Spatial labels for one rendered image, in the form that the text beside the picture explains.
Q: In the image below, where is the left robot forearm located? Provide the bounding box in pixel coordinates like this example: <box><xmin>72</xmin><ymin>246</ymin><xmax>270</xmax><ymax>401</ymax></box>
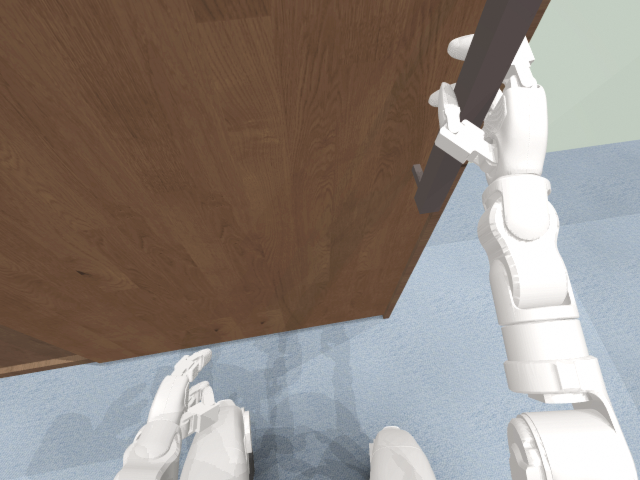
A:
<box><xmin>113</xmin><ymin>420</ymin><xmax>182</xmax><ymax>480</ymax></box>

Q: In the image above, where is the robot left hand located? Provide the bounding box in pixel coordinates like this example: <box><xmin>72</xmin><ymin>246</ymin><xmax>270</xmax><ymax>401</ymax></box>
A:
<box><xmin>147</xmin><ymin>349</ymin><xmax>219</xmax><ymax>440</ymax></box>

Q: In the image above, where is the robot right hand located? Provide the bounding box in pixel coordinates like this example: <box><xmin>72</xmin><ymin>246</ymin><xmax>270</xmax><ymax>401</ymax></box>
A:
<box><xmin>428</xmin><ymin>34</ymin><xmax>548</xmax><ymax>185</ymax></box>

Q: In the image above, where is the robot left thigh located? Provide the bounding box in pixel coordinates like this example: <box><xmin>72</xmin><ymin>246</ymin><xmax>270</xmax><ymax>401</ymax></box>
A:
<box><xmin>180</xmin><ymin>406</ymin><xmax>252</xmax><ymax>480</ymax></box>

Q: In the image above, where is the right robot forearm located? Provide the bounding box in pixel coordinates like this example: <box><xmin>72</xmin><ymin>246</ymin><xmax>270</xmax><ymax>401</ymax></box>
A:
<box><xmin>477</xmin><ymin>174</ymin><xmax>638</xmax><ymax>480</ymax></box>

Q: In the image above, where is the robot right upper arm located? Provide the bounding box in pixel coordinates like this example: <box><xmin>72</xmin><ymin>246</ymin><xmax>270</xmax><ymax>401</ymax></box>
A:
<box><xmin>507</xmin><ymin>409</ymin><xmax>634</xmax><ymax>480</ymax></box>

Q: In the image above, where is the handle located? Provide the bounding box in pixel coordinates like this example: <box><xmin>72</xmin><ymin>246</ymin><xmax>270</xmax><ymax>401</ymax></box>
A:
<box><xmin>412</xmin><ymin>0</ymin><xmax>543</xmax><ymax>214</ymax></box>

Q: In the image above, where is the robot right thigh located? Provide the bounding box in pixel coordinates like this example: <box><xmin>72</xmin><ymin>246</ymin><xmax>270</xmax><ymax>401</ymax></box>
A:
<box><xmin>369</xmin><ymin>429</ymin><xmax>436</xmax><ymax>480</ymax></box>

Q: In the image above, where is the wardrobe door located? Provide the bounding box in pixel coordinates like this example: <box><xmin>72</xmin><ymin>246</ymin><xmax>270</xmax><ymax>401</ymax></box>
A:
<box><xmin>0</xmin><ymin>0</ymin><xmax>487</xmax><ymax>363</ymax></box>
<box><xmin>0</xmin><ymin>324</ymin><xmax>77</xmax><ymax>368</ymax></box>

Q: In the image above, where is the robot thigh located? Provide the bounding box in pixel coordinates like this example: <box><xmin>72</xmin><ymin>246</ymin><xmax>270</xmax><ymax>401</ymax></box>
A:
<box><xmin>180</xmin><ymin>406</ymin><xmax>252</xmax><ymax>480</ymax></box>
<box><xmin>369</xmin><ymin>429</ymin><xmax>436</xmax><ymax>480</ymax></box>

